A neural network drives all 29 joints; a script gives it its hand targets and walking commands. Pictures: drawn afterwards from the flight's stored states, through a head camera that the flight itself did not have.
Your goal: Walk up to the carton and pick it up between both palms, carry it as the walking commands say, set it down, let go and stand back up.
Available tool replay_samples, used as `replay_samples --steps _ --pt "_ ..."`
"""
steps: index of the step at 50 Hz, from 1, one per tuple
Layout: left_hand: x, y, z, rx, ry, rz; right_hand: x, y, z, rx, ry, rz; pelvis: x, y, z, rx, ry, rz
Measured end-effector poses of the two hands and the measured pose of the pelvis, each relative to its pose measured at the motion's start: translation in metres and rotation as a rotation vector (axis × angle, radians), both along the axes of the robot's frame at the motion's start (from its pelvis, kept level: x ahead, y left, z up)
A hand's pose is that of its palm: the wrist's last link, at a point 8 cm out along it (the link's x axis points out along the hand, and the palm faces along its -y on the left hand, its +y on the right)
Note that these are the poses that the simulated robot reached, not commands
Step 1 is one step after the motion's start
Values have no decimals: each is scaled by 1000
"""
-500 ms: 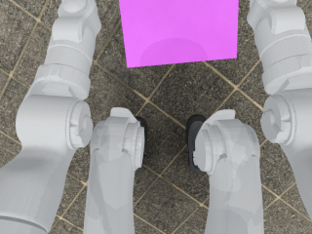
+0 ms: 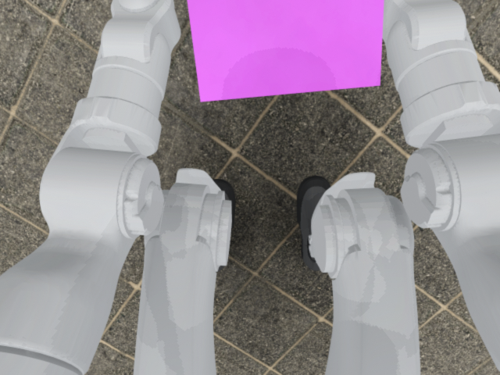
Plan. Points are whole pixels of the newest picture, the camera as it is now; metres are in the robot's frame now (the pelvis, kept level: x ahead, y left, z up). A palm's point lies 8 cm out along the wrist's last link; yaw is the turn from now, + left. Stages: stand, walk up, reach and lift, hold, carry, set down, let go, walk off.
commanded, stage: reach and lift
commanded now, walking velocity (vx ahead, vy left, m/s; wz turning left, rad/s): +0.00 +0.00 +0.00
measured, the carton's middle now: out of the picture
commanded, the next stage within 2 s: none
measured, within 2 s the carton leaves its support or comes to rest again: leaves its support in 0.78 s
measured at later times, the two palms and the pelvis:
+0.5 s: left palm out of the picture +0.55 +0.13 -0.17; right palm out of the picture +0.55 -0.13 -0.17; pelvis +0.01 +0.00 -0.02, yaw +1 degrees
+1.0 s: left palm out of the picture +0.55 +0.13 -0.12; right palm out of the picture +0.55 -0.13 -0.12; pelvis +0.00 +0.00 +0.01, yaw +1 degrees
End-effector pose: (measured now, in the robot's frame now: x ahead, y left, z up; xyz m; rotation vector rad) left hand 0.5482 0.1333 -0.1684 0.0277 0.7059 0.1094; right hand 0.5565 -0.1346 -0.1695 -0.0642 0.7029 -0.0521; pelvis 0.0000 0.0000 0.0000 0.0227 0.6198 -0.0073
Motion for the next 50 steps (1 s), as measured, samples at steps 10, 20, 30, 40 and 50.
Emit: replay_samples --steps 10,20,30,40,50 --pt "0 -3 -1 -41 7 27 -1 3 0 26 11 -8 0 -2 -10 -3 -28 9" --pt "1 -1 0 -39 20 9 -1 3 0 36 18 -17 6 -2 -19 -7 -36 15" --pt "0 -2 0 -35 24 27 -3 3 0 34 18 -26 10 0 -16 -8 -17 18" --pt "-5 1 9 -18 31 60 -9 9 8 23 28 -26 10 2 -9 -12 3 16" --pt "0 1 52 -18 4 62 -3 9 52 24 3 -30 5 4 9 -10 19 17"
